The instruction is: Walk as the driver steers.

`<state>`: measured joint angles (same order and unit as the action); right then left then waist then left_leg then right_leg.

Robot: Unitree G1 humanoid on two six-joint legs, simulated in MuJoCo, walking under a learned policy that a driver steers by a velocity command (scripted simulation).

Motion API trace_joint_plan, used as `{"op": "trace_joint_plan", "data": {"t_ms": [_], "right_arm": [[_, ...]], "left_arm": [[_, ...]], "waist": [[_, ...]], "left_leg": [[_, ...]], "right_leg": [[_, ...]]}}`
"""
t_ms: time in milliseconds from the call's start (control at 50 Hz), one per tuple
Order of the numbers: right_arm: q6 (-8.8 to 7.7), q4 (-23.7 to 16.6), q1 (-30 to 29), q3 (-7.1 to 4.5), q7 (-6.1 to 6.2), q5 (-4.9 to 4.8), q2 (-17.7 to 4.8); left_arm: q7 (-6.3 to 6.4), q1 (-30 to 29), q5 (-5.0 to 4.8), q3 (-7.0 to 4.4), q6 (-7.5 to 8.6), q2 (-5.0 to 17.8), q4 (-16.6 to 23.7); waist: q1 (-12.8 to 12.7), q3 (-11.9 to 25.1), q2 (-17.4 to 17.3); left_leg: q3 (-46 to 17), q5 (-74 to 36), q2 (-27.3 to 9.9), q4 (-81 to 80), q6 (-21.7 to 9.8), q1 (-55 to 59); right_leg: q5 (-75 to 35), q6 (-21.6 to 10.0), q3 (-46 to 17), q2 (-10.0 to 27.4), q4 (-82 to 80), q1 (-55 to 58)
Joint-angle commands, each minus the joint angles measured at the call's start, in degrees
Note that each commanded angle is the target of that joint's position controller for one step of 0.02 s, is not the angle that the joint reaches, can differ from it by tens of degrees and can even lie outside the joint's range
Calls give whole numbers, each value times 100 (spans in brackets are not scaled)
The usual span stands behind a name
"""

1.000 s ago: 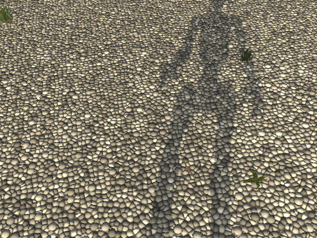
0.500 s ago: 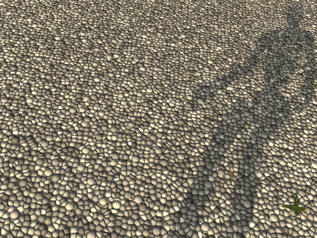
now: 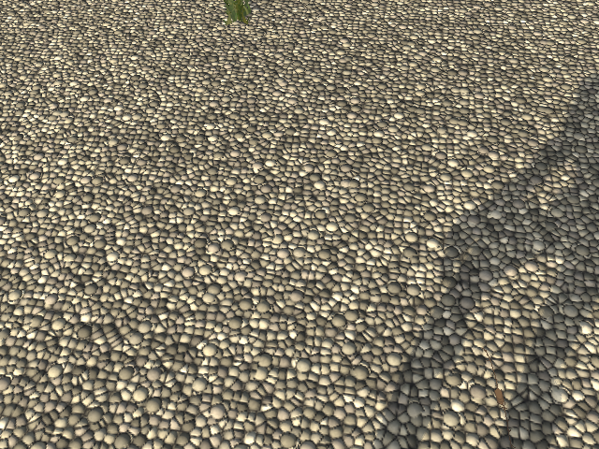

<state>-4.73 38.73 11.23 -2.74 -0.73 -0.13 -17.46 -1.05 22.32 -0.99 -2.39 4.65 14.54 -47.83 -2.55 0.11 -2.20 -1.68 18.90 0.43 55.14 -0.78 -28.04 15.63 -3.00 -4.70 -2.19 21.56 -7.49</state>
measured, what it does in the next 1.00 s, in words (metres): walks ahead: left foot, then right foot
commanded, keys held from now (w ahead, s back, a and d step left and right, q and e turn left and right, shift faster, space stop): w+e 0.54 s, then w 0.02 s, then w+q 0.44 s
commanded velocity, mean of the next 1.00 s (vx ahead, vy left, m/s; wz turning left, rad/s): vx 0.48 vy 0.00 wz -0.24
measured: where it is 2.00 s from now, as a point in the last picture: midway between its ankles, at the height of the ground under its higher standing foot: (384, 237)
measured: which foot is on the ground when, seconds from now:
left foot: up 0.00-0.24, down 0.26-0.74, up 0.76-1.00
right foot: down 0.00-0.26, up 0.28-0.72, down 0.74-1.00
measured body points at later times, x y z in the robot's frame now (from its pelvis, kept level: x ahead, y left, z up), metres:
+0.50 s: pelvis +0.25 +0.02 +0.00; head +0.28 +0.02 +0.45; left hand +0.48 +0.25 -0.10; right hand +0.24 -0.27 -0.11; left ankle +0.25 +0.14 -0.75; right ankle +0.26 -0.13 -0.67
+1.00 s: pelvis +0.49 -0.12 +0.00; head +0.51 -0.14 +0.45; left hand +0.63 +0.13 -0.11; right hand +0.55 -0.43 -0.11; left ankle +0.60 +0.02 -0.67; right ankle +0.45 -0.21 -0.75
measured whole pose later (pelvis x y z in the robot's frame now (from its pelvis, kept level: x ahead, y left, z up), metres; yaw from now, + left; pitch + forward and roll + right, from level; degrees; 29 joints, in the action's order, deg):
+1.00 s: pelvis +0.49 -0.12 +0.00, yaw -14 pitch +0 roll -2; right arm -1.7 44.5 11.5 -3.8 -0.3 -1.7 -18.3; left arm -0.7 17.7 1.0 -3.7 5.5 15.4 -44.1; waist -2.2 -2.6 -2.8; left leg -3.5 10.9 -6.0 60.1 1.1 -36.8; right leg 10.9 -2.8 9.5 -1.2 17.3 -6.6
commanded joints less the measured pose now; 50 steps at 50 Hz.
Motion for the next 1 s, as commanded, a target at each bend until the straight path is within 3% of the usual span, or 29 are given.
{"op": "trace_joint_plan", "data": {"t_ms": [20,80,140,200,220,240,260,280,300,320,340,360,380,420,460,560,600,640,680,700,720,740,760,780,800,840,880,940,1000], "right_arm": [[-219,-711,-994,-100,-81,27,-280],[-225,-785,-1412,-20,-128,-12,-54],[-231,-839,-1576,-80,-137,-94,-227],[-252,-792,-1225,-209,-85,-140,-524],[-259,-679,-770,-292,-41,-126,-663],[-262,-544,-102,-396,17,-90,-863],[-229,-450,928,-481,87,8,-1205],[-160,-269,1168,-523,18,106,-1573],[-152,-320,927,-387,-1,58,-910],[-137,-334,615,-299,29,7,-588],[-122,-291,372,-257,27,28,-487],[-109,-221,232,-225,22,62,-354],[-127,-177,136,-210,36,114,-322],[-194,-76,88,-233,39,61,-320],[-237,36,88,-291,39,19,-480],[-188,227,141,-354,64,-12,-770],[-152,404,478,-359,35,-93,-863],[-78,576,709,-385,7,-203,-1013],[19,686,793,-398,4,-256,-1159],[62,724,761,-390,11,-254,-1216],[86,760,767,-326,24,-236,-1117],[54,676,800,-182,35,-115,-811],[-17,491,1515,64,-10,-38,-3],[-96,606,1171,-70,-11,-201,-602],[-105,418,723,-175,-12,-344,-866],[-61,366,411,-166,39,-180,-722],[122,491,730,-177,44,-187,-541],[298,439,592,-144,65,-171,-287],[303,307,210,-122,21,-134,-217]], "left_arm": [[155,49,-29,-211,-47,925,391],[251,139,-23,-265,-139,1082,421],[271,310,-81,-307,-187,1167,418],[278,143,-115,-363,-207,1233,480],[270,34,-95,-356,-212,1179,531],[242,-30,-36,-314,-205,1026,602],[225,-40,120,-182,-203,626,801],[226,810,-90,-20,-136,69,980],[242,664,-230,-162,-139,767,802],[228,34,-214,-249,-158,1068,874],[229,-243,-136,-243,-175,1004,909],[203,-429,-62,-253,-180,931,970],[159,-436,-81,-258,-212,841,1008],[114,-517,-102,-208,-291,613,1088],[92,-782,-48,-165,-333,523,1252],[-76,-1492,-11,-71,-233,454,1459],[-119,-1899,-5,-17,-183,375,1602],[-156,-2191,-8,-28,-147,465,1751],[-169,-2131,30,-109,-108,667,1782],[-153,-1711,47,-202,-95,831,1688],[-108,-836,56,-350,-100,1078,1423],[-14,127,97,-493,-142,1458,1227],[50,312,201,-562,-158,2043,1224],[38,368,203,-439,-127,1529,1309],[25,74,169,-343,-93,1264,1220],[-4,-555,131,-240,-28,869,1137],[-20,-890,183,-211,91,654,1105],[20,-1020,183,-270,234,712,917],[97,-940,203,-317,229,798,756]], "waist": [[-93,-282,890],[-222,-348,921],[-240,-358,995],[81,-281,1111],[353,-55,1081],[696,443,957],[1074,1492,278],[574,2204,-1892],[643,1544,-1260],[716,725,-674],[604,334,-226],[513,74,-209],[385,-16,-393],[313,-134,-411],[289,-296,-238],[489,-393,-30],[623,-493,63],[613,-615,40],[431,-477,-72],[124,-159,-146],[-350,386,-129],[-766,1139,78],[-283,2062,1646],[-621,2418,1185],[-535,1424,1085],[-137,541,796],[199,355,863],[340,-42,601],[270,-266,517]], "left_leg": [[9,-654,-120,-823,254,-1414],[139,-1360,101,-1916,417,-542],[31,-1725,185,-2433,420,90],[-118,-1531,99,-2718,212,722],[-47,-1497,130,-2905,64,1365],[-151,-1500,-90,-2969,-143,2383],[-1208,-780,-1139,-2809,-523,3985],[-4058,548,-2481,-3611,-1401,5300],[-4317,1494,-2419,-3991,-1331,4749],[-3244,1081,-2170,-4001,-1124,3990],[-2445,159,-1905,-4039,-1027,3317],[-1909,-437,-1673,-4159,-986,2843],[-1488,-759,-1537,-4303,-944,2500],[-995,-1152,-1503,-4552,-1020,2199],[-673,-1518,-1609,-4739,-1131,2103],[376,-2100,-1411,-4784,-971,2173],[452,-2048,-1431,-4824,-949,2201],[325,-2245,-1591,-4729,-962,2551],[227,-3264,-1690,-4278,-885,2942],[310,-4158,-1600,-3684,-772,2962],[509,-4644,-1338,-2658,-599,2616],[603,-3362,-1054,-1126,-340,1460],[456,990,-50,1103,80,-610],[-575,1514,-4,1910,84,-977],[-517,1136,-268,2079,40,-1489],[-323,278,-710,1558,41,-1282],[-393,-201,-871,1355,78,-614],[-458,-563,-897,969,177,-733],[-465,-1434,-859,59,211,-1021]], "right_leg": [[-928,-982,-1525,1175,-1085,902],[-1268,-853,-1155,949,-992,186],[-1198,-773,-1423,1094,-860,-91],[-1550,-578,-1714,1276,-498,7],[-2141,-458,-1619,1122,-34,-58],[-2454,-276,-1389,787,910,-317],[-1372,-94,-1029,395,2622,-1104],[1820,188,-522,-315,4416,-2895],[1616,221,-624,168,5181,-3543],[1071,205,-443,392,5257,-3682],[664,225,-305,611,5137,-3477],[432,233,-292,742,4903,-3357],[283,234,-275,870,4781,-3123],[197,271,-152,937,4558,-3072],[-5,352,-130,989,4129,-3288],[-1460,333,162,898,2480,-2996],[-1513,220,317,749,1883,-2692],[-1227,81,411,666,1451,-2673],[-793,-61,569,485,1097,-2319],[-790,-161,707,304,889,-1604],[-1039,-302,858,114,715,-290],[-1301,-547,155,816,1038,1481],[-363,-1411,-2687,2561,553,3195],[26,-1476,-3541,2690,-120,2940],[-131,-1220,-2565,2490,-217,2334],[-789,-981,-1337,2033,-497,995],[-1061,-922,-686,1845,-959,238],[-1510,-942,-11,1854,-1385,-121],[-1696,-824,656,1703,-1495,59]]}}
